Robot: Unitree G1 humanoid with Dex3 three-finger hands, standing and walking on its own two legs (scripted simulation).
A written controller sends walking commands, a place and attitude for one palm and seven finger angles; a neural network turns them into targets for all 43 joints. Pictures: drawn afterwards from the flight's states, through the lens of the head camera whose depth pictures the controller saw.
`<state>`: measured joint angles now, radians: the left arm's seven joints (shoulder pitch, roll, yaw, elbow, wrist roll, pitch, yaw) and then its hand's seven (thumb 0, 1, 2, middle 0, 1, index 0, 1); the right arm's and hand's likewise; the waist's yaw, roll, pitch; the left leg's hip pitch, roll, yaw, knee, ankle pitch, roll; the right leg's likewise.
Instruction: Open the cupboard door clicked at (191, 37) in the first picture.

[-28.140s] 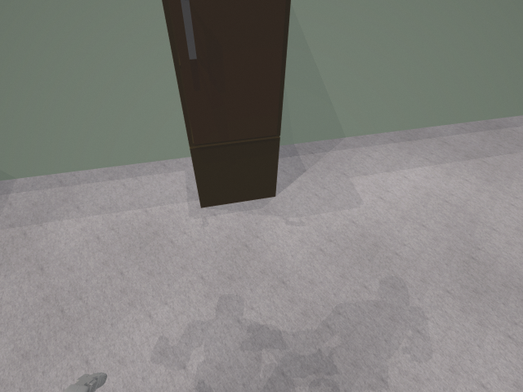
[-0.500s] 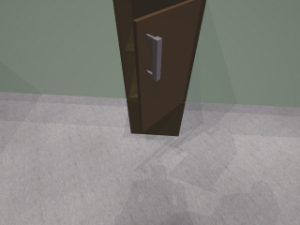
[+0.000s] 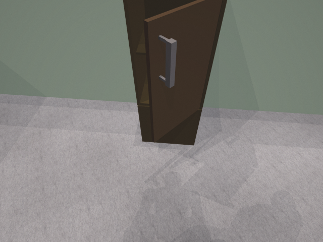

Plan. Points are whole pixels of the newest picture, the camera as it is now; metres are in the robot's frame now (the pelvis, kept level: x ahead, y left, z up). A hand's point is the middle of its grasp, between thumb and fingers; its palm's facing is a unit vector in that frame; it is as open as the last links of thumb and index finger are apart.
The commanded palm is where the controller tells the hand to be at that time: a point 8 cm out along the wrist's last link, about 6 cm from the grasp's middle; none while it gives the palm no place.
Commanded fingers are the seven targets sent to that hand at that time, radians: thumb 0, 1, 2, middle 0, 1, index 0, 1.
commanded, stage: look to check the result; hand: left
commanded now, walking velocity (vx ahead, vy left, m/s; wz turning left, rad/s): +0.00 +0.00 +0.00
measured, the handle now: (166, 62) +0.63 +0.02 +0.11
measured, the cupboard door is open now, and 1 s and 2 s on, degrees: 48 48 48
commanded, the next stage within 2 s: walk to a spot facing it in 0.28 s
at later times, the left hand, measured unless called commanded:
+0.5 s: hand out of the picture +0.02 +0.16 -0.17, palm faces +0.04 -0.98 -0.20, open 7.4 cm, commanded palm none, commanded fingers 0.00 0.90 0.90 -0.20 -0.30 -0.20 -0.30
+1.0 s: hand out of the picture +0.14 +0.17 -0.17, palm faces -0.20 -0.94 -0.28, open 7.4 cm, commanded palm none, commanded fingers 0.00 0.90 0.90 -0.20 -0.30 -0.20 -0.30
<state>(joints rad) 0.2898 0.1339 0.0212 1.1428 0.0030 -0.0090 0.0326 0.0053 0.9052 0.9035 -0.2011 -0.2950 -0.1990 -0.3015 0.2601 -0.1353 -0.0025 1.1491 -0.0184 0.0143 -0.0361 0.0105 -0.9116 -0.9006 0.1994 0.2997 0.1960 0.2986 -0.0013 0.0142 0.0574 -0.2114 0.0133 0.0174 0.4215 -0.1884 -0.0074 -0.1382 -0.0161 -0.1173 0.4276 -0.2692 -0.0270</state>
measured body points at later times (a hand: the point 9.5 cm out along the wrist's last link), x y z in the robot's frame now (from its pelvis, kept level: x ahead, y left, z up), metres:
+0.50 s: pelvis +0.01 -0.01 +0.00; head +0.03 -0.02 +0.45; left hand +0.01 +0.21 -0.16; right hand +0.02 -0.23 -0.17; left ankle +0.02 +0.12 -0.74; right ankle -0.02 -0.10 -0.74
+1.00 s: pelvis +0.00 -0.02 -0.01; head +0.06 -0.06 +0.43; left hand +0.15 +0.22 -0.14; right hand -0.02 -0.27 -0.17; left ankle +0.03 +0.12 -0.74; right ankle -0.04 -0.13 -0.73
